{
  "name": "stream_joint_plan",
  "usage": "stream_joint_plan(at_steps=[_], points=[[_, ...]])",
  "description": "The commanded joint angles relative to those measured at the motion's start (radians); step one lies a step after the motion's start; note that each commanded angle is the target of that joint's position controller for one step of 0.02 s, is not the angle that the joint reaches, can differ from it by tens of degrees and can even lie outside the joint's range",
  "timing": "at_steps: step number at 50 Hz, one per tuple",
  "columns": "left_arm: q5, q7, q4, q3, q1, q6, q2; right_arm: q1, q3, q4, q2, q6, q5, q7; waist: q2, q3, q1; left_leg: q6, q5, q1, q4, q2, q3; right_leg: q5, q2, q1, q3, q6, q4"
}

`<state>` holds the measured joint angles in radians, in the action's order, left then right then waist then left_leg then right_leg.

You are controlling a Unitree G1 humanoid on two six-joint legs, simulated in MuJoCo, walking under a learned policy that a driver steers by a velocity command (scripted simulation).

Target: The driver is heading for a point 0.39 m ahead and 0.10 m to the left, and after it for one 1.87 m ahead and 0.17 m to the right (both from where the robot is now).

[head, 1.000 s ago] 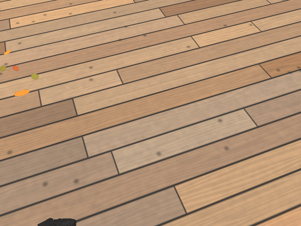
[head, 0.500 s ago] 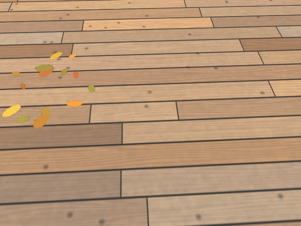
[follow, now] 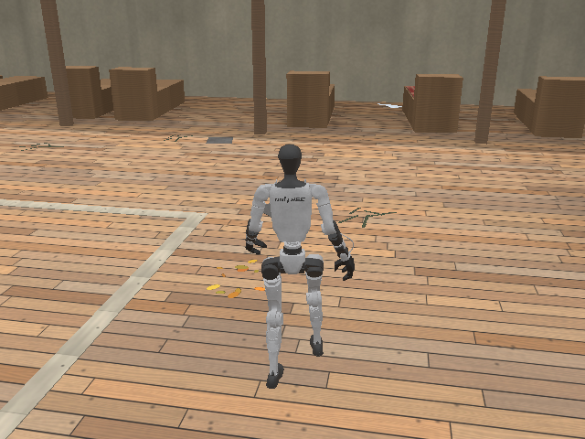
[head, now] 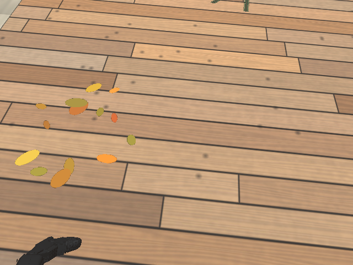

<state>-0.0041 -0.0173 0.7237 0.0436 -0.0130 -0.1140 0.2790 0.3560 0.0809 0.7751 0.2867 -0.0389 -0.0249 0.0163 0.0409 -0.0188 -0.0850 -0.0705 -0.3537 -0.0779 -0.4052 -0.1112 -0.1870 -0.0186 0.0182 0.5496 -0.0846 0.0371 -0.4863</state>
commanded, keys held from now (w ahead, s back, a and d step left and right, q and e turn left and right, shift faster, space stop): w+q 0.36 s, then q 0.16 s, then e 0.48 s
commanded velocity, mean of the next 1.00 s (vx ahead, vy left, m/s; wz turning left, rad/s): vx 0.29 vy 0.00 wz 0.27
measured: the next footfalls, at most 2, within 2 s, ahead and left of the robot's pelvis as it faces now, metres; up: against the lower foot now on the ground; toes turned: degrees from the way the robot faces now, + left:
right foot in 0.04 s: +0.20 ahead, -0.13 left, +0.00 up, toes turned +5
left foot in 0.56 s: +0.41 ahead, +0.17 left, +0.00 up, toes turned +21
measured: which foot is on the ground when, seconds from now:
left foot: down 0.00-0.06, up 0.08-0.54, down 0.56-1.00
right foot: up 0.00-0.02, down 0.04-0.54, up 0.56-1.00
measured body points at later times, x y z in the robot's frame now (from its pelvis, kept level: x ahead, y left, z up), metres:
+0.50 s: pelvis +0.25 +0.01 +0.00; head +0.29 +0.03 +0.44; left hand +0.19 +0.30 -0.13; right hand +0.54 -0.15 -0.08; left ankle +0.37 +0.18 -0.71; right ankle +0.17 -0.14 -0.74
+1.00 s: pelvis +0.37 +0.05 +0.00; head +0.40 +0.05 +0.45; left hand +0.41 +0.36 -0.11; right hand +0.58 -0.17 -0.11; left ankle +0.37 +0.16 -0.74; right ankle +0.40 -0.07 -0.71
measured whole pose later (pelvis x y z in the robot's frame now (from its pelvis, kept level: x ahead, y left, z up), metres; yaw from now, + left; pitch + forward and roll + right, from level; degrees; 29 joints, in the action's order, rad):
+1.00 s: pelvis +0.37 +0.05 +0.00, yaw +12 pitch +1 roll +2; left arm -0.01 0.02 0.80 0.06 -0.19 0.05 0.29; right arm 0.11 0.06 0.77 0.25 0.01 0.01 0.03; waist 0.02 -0.03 0.01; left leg -0.05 -0.18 -0.27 -0.42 0.01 0.18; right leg 0.39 0.09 0.41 0.02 0.06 -0.80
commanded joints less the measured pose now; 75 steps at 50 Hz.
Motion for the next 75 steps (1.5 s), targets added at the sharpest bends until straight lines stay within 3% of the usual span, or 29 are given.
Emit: stream_joint_plan(at_steps=[1, 2, 3, 4, 5, 6, 7, 11, 20, 23, 26, 27, 28, 29, 30, 31, 33, 37, 44, 49, 52, 53, 54, 55, 56, 58, 60, 66, 75], points=[[-0.003, -0.001, -0.057, 0.049, -0.037, -0.031, 0.141, -0.021, 0.035, -0.058, 0.14, -0.001, 0.003, 0.008, -0.173, 0.047, 0.086, -0.101, 0.354, -0.037, -0.036, 0.237, -0.219, 0.064, -0.017, -0.196, 0.023, -0.048, 0.052], [0.009, 0.005, -0.037, 0.064, -0.144, -0.036, 0.172, -0.03, 0.021, -0.07, 0.104, -0.003, 0.007, 0.004, -0.153, 0.13, 0.139, -0.071, 0.384, -0.079, -0.177, 0.183, -0.182, 0.063, 0.027, -0.381, -0.001, -0.088, 0.056], [0.021, 0.014, -0.026, 0.078, -0.3, -0.034, 0.23, -0.017, 0.0, -0.093, 0.049, -0.005, 0.026, 0.001, -0.032, 0.279, 0.194, -0.031, 0.204, -0.214, -0.46, 0.11, -0.089, 0.118, 0.202, -0.648, -0.174, -0.147, 0.035], [0.025, 0.006, 0.011, 0.093, -0.358, -0.019, 0.284, 0.129, -0.014, -0.12, 0.007, -0.015, -0.01, -0.001, 0.334, 0.37, 0.115, 0.024, -0.258, -0.572, -0.754, -0.003, 0.008, 0.357, 0.402, -0.919, -0.651, -0.298, 0.143], [0.004, 0.002, -0.015, 0.069, -0.322, -0.014, 0.178, 0.112, 0.005, -0.087, 0.121, -0.013, -0.02, 0.002, 0.193, 0.282, 0.139, 0.036, -0.22, -0.683, -0.876, 0.085, -0.021, 0.554, 0.398, -0.866, -0.675, -0.271, 0.182], [0.001, 0.007, -0.026, 0.055, -0.282, -0.006, 0.124, 0.003, 0.019, -0.101, 0.168, -0.007, -0.012, 0.001, 0.092, 0.159, 0.166, 0.043, -0.122, -0.708, -0.897, 0.117, 0.008, 0.517, 0.355, -0.744, -0.506, -0.228, 0.193], [0.011, 0.007, -0.03, 0.048, -0.234, 0.0, 0.115, -0.045, 0.019, -0.111, 0.156, -0.003, -0.002, 0.003, 0.02, 0.091, 0.148, 0.05, -0.05, -0.673, -0.877, 0.152, 0.037, 0.382, 0.313, -0.621, -0.382, -0.208, 0.211], [0.013, 0.01, -0.002, 0.042, -0.198, -0.005, 0.089, -0.066, 0.016, -0.134, 0.082, 0.013, -0.008, -0.013, 0.07, 0.016, 0.102, 0.059, 0.043, -0.594, -0.766, 0.222, 0.074, 0.155, 0.235, -0.44, -0.126, -0.211, 0.301], [0.004, 0.025, 0.043, 0.065, -0.214, 0.016, 0.164, -0.267, -0.006, -0.207, 0.032, 0.003, 0.008, -0.049, 0.016, -0.044, 0.144, 0.068, 0.374, -0.578, -0.338, 0.208, 0.175, -0.185, 0.21, -0.478, 0.192, -0.191, 0.307], [-0.013, 0.034, 0.058, 0.073, -0.241, 0.039, 0.195, -0.304, 0.002, -0.237, 0.046, 0.004, 0.01, -0.069, 0.041, -0.025, 0.146, 0.046, 0.346, -0.509, -0.247, 0.169, 0.229, -0.357, 0.227, -0.537, 0.238, -0.161, 0.222], [-0.042, 0.045, 0.043, 0.086, -0.206, 0.057, 0.227, -0.149, 0.043, -0.213, 0.121, 0.013, 0.016, -0.075, 0.064, 0.069, 0.041, -0.018, 0.261, -0.302, -0.167, 0.081, 0.273, -0.6, 0.222, -0.563, 0.265, -0.121, -0.035], [-0.043, 0.044, 0.045, 0.075, -0.218, 0.057, 0.197, -0.028, 0.066, -0.182, 0.16, 0.013, 0.02, -0.063, 0.021, 0.136, -0.025, -0.056, 0.389, -0.093, -0.078, 0.059, 0.252, -0.506, 0.182, -0.476, 0.279, -0.086, -0.218], [0.008, 0.035, 0.03, 0.046, -0.273, 0.052, 0.123, 0.034, 0.079, -0.177, 0.234, 0.018, 0.027, -0.035, -0.173, 0.225, -0.023, -0.124, 0.802, 0.188, -0.109, 0.248, 0.019, 0.058, 0.112, -0.222, 0.281, -0.032, -0.53], [0.031, 0.016, 0.017, 0.008, -0.407, 0.039, 0.047, -0.055, 0.058, -0.231, 0.289, 0.01, 0.056, -0.026, -0.329, 0.407, 0.096, -0.354, 1.154, 0.425, -0.14, 0.546, -0.417, 0.794, -0.024, 0.054, 0.144, 0.016, -0.864], [-0.007, 0.005, 0.064, 0.028, -0.364, 0.041, 0.158, -0.026, 0.035, -0.232, 0.189, 0.012, 0.051, -0.036, -0.147, 0.527, 0.002, -0.348, 0.994, 0.361, -0.074, 0.537, -0.369, 0.721, 0.017, 0.022, -0.009, 0.011, -0.904], [-0.039, 0.003, 0.048, 0.033, -0.282, 0.051, 0.166, -0.069, 0.017, -0.205, 0.142, 0.008, 0.042, -0.044, -0.127, 0.371, 0.013, -0.296, 0.891, 0.258, -0.05, 0.477, -0.218, 0.66, 0.058, 0.082, 0.013, 0.004, -0.86], [-0.015, 0.025, 0.058, 0.028, -0.231, 0.08, 0.137, -0.175, -0.008, -0.176, 0.074, 0.0, 0.029, -0.045, -0.079, 0.191, 0.071, -0.204, 0.688, -0.015, 0.021, 0.383, -0.069, 0.555, 0.116, 0.025, 0.017, 0.013, -0.693], [-0.007, 0.052, 0.107, 0.031, -0.332, 0.127, 0.106, -0.28, -0.009, -0.134, 0.071, -0.026, 0.071, -0.034, -0.14, 0.147, 0.15, -0.188, 0.645, -0.267, 0.123, 0.334, 0.114, 0.403, 0.092, -0.21, 0.029, 0.05, -0.544], [-0.01, 0.054, 0.03, 0.04, -0.17, 0.149, 0.118, -0.247, 0.015, -0.073, 0.12, 0.016, 0.046, 0.017, -0.136, 0.074, 0.074, -0.196, 0.242, -0.133, 0.183, 0.411, 0.092, 0.379, 0.104, -0.063, 0.052, 0.038, -0.422], [-0.009, 0.03, 0.008, 0.041, -0.162, 0.149, 0.094, -0.252, 0.024, -0.056, 0.131, 0.042, 0.038, 0.023, -0.139, 0.084, 0.073, -0.181, 0.399, -0.047, 0.113, 0.433, 0.14, 0.428, 0.072, -0.104, 0.112, 0.014, -0.308], [-0.011, 0.008, 0.021, 0.046, -0.23, 0.145, 0.088, -0.277, 0.032, -0.049, 0.147, 0.059, 0.01, 0.027, -0.15, 0.115, 0.124, -0.118, 0.499, -0.033, -0.007, 0.412, 0.205, 0.279, 0.021, -0.241, 0.173, -0.032, -0.068], [-0.004, 0.006, 0.024, 0.055, -0.252, 0.144, 0.115, -0.24, 0.032, -0.03, 0.131, 0.062, 0.0, 0.027, -0.12, 0.107, 0.13, -0.052, 0.413, -0.072, -0.084, 0.371, 0.247, 0.147, 0.013, -0.313, 0.139, -0.068, 0.054], [0.001, 0.019, 0.015, 0.08, -0.265, 0.143, 0.211, -0.214, 0.024, -0.032, 0.09, 0.06, 0.02, 0.023, 0.071, 0.101, 0.103, 0.045, 0.21, -0.236, -0.295, 0.277, 0.341, -0.135, 0.155, -0.433, -0.081, -0.136, 0.13], [0.013, 0.027, -0.004, 0.101, -0.265, 0.141, 0.317, -0.297, 0.012, -0.093, 0.055, 0.051, 0.056, 0.021, 0.307, 0.068, 0.108, 0.136, -0.255, -0.547, -0.513, 0.102, 0.342, -0.472, 0.368, -0.536, -0.391, -0.328, 0.124], [0.038, 0.021, -0.014, 0.089, -0.296, 0.122, 0.265, -0.365, 0.021, -0.103, 0.089, 0.046, 0.053, 0.021, 0.171, 0.14, 0.168, 0.134, -0.335, -0.589, -0.692, 0.093, 0.183, -0.454, 0.377, -0.539, -0.393, -0.403, 0.13], [0.015, 0.027, -0.029, 0.083, -0.198, 0.098, 0.226, -0.321, 0.032, -0.07, 0.104, 0.049, 0.022, 0.023, 0.07, 0.119, 0.106, 0.116, -0.176, -0.623, -0.739, 0.123, 0.128, -0.353, 0.267, -0.532, -0.245, -0.302, 0.113], [-0.013, 0.041, -0.045, 0.067, -0.151, 0.104, 0.181, -0.309, 0.039, -0.056, 0.117, 0.052, 0.032, 0.032, 0.072, 0.114, 0.084, 0.129, -0.083, -0.588, -0.721, 0.127, 0.121, -0.361, 0.23, -0.495, -0.203, -0.264, 0.111], [-0.011, 0.061, -0.058, 0.078, -0.182, 0.127, 0.208, -0.335, 0.023, -0.06, 0.076, 0.038, 0.02, 0.025, 0.086, 0.124, 0.104, 0.162, 0.019, -0.513, -0.472, 0.094, 0.114, -0.289, 0.186, -0.513, -0.221, -0.258, 0.098], [-0.021, 0.052, -0.1, 0.078, -0.096, 0.153, 0.211, -0.268, 0.033, -0.043, 0.111, 0.007, 0.01, -0.007, 0.139, 0.108, 0.076, 0.127, 0.089, -0.247, -0.08, 0.059, 0.111, -0.149, 0.13, -0.41, -0.384, -0.22, 0.034]])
